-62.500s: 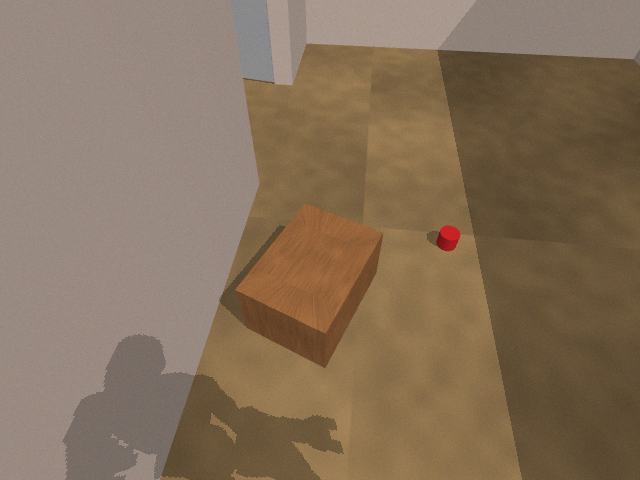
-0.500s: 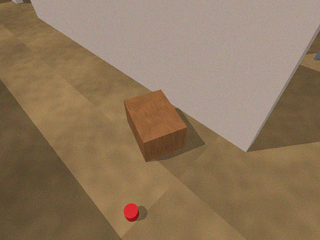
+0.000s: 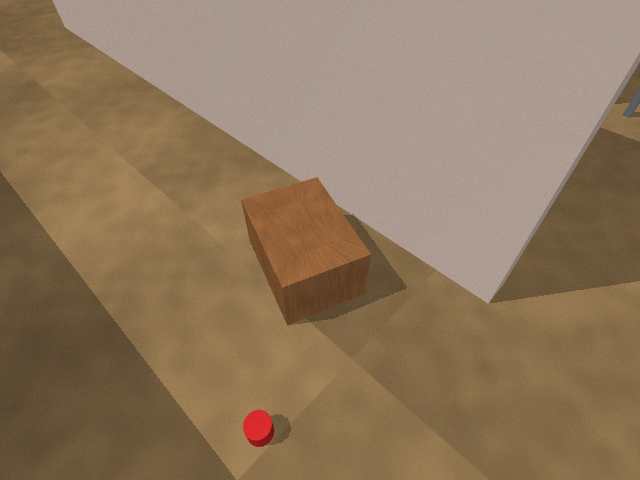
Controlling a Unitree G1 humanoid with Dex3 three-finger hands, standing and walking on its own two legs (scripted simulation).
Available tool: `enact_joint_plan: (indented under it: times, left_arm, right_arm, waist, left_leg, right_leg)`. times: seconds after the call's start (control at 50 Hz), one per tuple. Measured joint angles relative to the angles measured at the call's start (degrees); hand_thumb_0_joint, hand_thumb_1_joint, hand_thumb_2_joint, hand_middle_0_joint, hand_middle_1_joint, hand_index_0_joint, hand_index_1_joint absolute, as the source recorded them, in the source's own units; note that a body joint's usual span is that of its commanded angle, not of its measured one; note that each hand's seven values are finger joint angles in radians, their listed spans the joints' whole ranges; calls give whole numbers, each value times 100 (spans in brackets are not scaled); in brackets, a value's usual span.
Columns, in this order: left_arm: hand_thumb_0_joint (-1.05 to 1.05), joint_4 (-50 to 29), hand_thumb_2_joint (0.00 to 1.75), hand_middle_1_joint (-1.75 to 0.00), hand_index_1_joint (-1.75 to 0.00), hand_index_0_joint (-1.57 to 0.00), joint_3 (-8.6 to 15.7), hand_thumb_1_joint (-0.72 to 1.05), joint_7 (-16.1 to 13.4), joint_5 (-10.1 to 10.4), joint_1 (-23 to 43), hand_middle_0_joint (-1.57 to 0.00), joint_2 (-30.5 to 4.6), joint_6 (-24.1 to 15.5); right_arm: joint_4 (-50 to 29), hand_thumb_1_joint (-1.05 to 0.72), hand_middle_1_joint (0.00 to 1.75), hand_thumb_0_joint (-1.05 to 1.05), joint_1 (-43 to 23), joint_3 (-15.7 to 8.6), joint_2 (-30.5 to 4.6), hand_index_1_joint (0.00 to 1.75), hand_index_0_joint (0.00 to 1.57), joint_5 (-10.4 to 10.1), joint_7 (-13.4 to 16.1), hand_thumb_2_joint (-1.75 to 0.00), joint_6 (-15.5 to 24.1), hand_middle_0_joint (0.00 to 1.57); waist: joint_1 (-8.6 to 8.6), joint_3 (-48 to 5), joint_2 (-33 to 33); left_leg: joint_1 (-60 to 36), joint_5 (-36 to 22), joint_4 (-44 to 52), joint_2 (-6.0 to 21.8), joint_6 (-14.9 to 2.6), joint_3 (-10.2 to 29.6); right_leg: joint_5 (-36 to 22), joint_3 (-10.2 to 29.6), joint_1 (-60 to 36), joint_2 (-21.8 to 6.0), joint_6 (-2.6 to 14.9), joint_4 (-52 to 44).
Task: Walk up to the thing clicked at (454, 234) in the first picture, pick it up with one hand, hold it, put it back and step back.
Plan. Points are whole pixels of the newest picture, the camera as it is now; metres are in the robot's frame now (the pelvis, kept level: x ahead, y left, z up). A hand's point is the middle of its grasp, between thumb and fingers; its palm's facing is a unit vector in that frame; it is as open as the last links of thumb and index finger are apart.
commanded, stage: stand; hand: left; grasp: from above
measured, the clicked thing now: (259, 428) +0.39 +0.20 -0.75
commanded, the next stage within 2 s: step back in 0.58 s
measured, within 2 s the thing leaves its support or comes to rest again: neither
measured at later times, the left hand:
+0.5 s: hand out of the picture +0.06 +0.25 -0.16, palm faces +0.00 -0.94 -0.34, open 7.3 cm
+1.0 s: hand out of the picture +0.00 +0.26 -0.17, palm faces -0.01 -0.91 -0.41, open 7.3 cm
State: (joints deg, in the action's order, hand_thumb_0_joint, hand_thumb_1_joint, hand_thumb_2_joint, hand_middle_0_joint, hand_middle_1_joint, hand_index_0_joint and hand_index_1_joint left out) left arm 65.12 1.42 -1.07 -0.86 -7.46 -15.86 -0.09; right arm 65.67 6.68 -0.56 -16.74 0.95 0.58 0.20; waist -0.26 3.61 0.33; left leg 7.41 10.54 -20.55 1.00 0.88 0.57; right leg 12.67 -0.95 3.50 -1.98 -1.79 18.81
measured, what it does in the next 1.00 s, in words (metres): lifts its left foot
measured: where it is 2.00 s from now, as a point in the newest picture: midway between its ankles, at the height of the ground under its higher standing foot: outside the picture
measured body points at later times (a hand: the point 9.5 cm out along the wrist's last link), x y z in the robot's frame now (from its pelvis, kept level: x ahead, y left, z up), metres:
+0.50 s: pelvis -0.01 +0.00 +0.00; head -0.01 +0.00 +0.45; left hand +0.06 +0.30 -0.13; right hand +0.07 -0.29 -0.13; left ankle +0.01 +0.13 -0.75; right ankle -0.03 -0.14 -0.75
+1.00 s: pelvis -0.09 -0.01 -0.02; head -0.03 -0.03 +0.42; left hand +0.00 +0.30 -0.14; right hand +0.03 -0.33 -0.15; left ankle -0.07 +0.12 -0.69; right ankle -0.03 -0.14 -0.75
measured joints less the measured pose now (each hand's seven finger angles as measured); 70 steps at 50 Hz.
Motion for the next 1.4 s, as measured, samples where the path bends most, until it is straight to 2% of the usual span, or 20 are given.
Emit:
enact_joint_plan:
  times: [0.26,0.6,0.72,0.86,0.9,0.94,0.96,1.0,1.04,1.1,1.14,1.18,1.2,1.22,1.24,1.26,1.28,1.3,1.34,1.4]
  left_arm:
    - [0,-65,90,-30,-29,-21,36,91,13,12,75,-20,-275,11]
    - [0,-96,90,-30,-29,-21,-4,91,94,46,-3,-20,-290,10]
    - [0,-436,90,-30,-30,-21,152,90,46,142,181,-20,-459,94]
    - [0,-806,90,-30,-29,-21,222,91,47,76,264,-20,-662,197]
    - [0,-873,90,-30,-29,-21,236,91,63,38,208,-20,-620,186]
    - [0,-946,90,-30,-29,-21,226,91,88,-28,147,-20,-552,178]
    - [0,-980,90,-30,-29,-21,222,91,88,-57,121,-20,-521,184]
    - [0,-1025,90,-30,-29,-21,217,91,70,-90,118,-20,-444,219]
    - [0,-1087,90,-30,-30,-21,216,90,56,-122,166,-20,-400,245]
    - [0,-1282,90,-30,-30,-21,221,90,14,-142,287,-20,-413,231]
    - [0,-1444,90,-30,-30,-21,235,90,-20,-132,394,-21,-459,206]
    - [0,-1601,90,-30,-30,-21,242,90,-29,-77,501,-21,-533,206]
    - [0,-1650,90,-30,-30,-21,259,90,-26,-38,568,-21,-621,221]
    - [0,-1677,90,-30,-30,-21,289,90,-30,2,590,-20,-708,252]
    - [0,-1674,90,-30,-30,-21,310,90,-49,39,555,-20,-740,290]
    - [0,-1628,90,-30,-30,-21,323,90,-76,43,498,-20,-721,328]
    - [0,-1552,90,-30,-29,-21,316,91,-94,29,454,-20,-689,370]
    - [0,-1488,90,-30,-29,-21,307,91,-93,31,422,-20,-667,409]
    - [0,-1486,90,-30,-29,-21,301,91,-84,87,318,-20,-661,424]
    - [0,-1577,90,-30,-29,-21,299,91,-77,86,125,-20,-660,361]
  right_arm:
    - [-56,-91,30,0,-79,-34,-221,30,20,-6,-5,-90,21,20]
    - [-52,-91,30,0,-38,-7,-235,30,20,-21,-92,-90,-16,21]
    - [-393,-91,30,0,-271,-106,-389,30,20,-138,-143,-90,-154,21]
    - [-790,-91,30,0,-438,-242,-569,30,20,-106,-154,-90,-331,21]
    - [-881,-91,30,0,-445,-269,-646,30,20,-116,-145,-90,-382,21]
    - [-963,-91,30,0,-443,-297,-693,30,20,-89,-110,-90,-444,21]
    - [-1006,-91,30,0,-429,-305,-702,30,20,-79,-106,-90,-459,20]
    - [-1090,-91,30,0,-353,-318,-734,30,20,-121,-128,-90,-444,20]
    - [-1150,-91,30,0,-216,-313,-751,30,20,-161,-137,-90,-413,20]
    - [-1162,-91,30,0,20,-256,-747,30,20,-152,-135,-90,-393,20]
    - [-1144,-91,30,0,149,-222,-720,30,20,-110,-122,-90,-395,20]
    - [-1118,-91,30,0,237,-207,-690,30,20,-46,-111,-90,-364,21]
    - [-1067,-91,30,0,201,-219,-599,30,20,2,-91,-90,-340,21]
    - [-1043,-91,30,0,165,-217,-481,30,20,58,-90,-90,-330,20]
    - [-1058,-91,30,0,176,-198,-407,30,20,108,-114,-90,-325,20]
    - [-1094,-91,30,0,213,-174,-381,30,20,129,-149,-90,-321,21]
    - [-1127,-91,30,0,266,-165,-370,30,20,134,-167,-89,-305,21]
    - [-1160,-91,30,0,323,-161,-355,30,21,141,-159,-89,-295,21]
    - [-1205,-91,30,0,382,-143,-322,30,21,167,-103,-89,-303,21]
    - [-1287,-90,30,0,296,-166,-335,30,21,119,-24,-89,-298,21]
  waist:
    - [6,-23,-11]
    - [-19,-28,-11]
    - [-73,429,-2]
    - [-42,700,13]
    - [-57,704,142]
    - [-9,702,151]
    - [33,695,116]
    - [44,670,119]
    - [23,615,142]
    - [10,561,131]
    - [-36,573,95]
    - [-91,615,30]
    - [-74,725,-182]
    - [-6,836,-433]
    - [46,855,-528]
    - [1,812,-466]
    - [-106,754,-350]
    - [-196,700,-263]
    - [-187,587,-241]
    - [-59,577,-244]
  left_leg:
    - [-47,-34,41,-27,-17,-13]
    - [47,-107,32,-4,1,10]
    - [662,29,-647,15,-20,67]
    - [1282,162,-1392,44,-15,80]
    - [1493,377,-1785,43,-133,229]
    - [1783,1294,-2784,-282,-204,466]
    - [1905,1556,-3331,-455,-218,495]
    - [2031,1653,-4133,-672,-210,531]
    - [1998,1624,-4494,-730,-160,528]
    - [1594,1699,-4024,-581,-89,458]
    - [1206,1758,-3202,-389,-98,391]
    - [762,1478,-2085,-209,-131,322]
    - [629,1442,-1838,-316,-158,219]
    - [543,1358,-1754,-448,-201,62]
    - [527,1302,-1739,-453,-233,-39]
    - [569,1264,-1757,-364,-262,-17]
    - [613,1202,-1730,-269,-287,87]
    - [631,1102,-1630,-205,-301,186]
    - [638,865,-1322,-162,-305,180]
    - [680,676,-1128,-143,-331,13]
  right_leg:
    - [-10,11,-24,-29,-13,6]
    - [-60,-7,81,-3,15,50]
    - [121,-36,703,22,67,783]
    - [399,-16,1452,57,244,1797]
    - [428,-96,1539,111,205,1955]
    - [411,-64,1623,55,237,2040]
    - [367,-7,1662,4,245,2027]
    - [206,12,1683,-70,235,1847]
    - [30,-35,1728,-118,214,1642]
    - [-148,-127,1864,-179,153,1509]
    - [-197,-227,1979,-246,77,1563]
    - [-183,-307,2142,-332,-12,1765]
    - [-165,-199,2219,-460,-41,1919]
    - [-157,9,2269,-539,69,2030]
    - [375,257,2341,-398,145,2254]
    - [1039,456,2412,-110,161,2641]
    - [1471,585,2467,182,172,3126]
    - [1658,678,2505,415,197,3601]
    - [1572,884,2584,712,263,4314]
    - [1442,906,2455,819,229,4603]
